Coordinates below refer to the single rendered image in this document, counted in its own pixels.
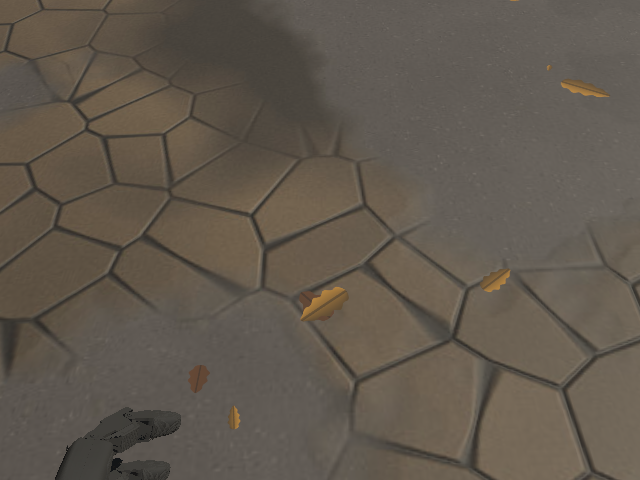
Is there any robot left hand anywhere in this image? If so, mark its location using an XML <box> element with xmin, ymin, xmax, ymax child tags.
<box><xmin>55</xmin><ymin>407</ymin><xmax>181</xmax><ymax>480</ymax></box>

